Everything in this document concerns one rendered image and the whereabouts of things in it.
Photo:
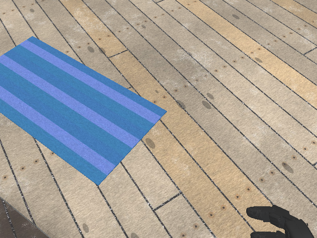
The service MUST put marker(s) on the robot right hand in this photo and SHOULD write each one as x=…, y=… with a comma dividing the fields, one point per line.
x=294, y=227

